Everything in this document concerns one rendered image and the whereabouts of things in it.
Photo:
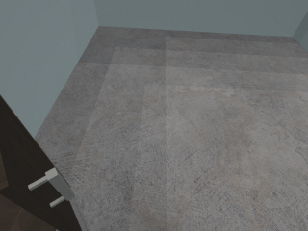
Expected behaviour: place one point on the cupboard door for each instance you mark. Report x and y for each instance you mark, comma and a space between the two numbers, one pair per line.
22, 163

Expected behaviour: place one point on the handle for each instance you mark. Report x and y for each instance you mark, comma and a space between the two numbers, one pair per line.
57, 181

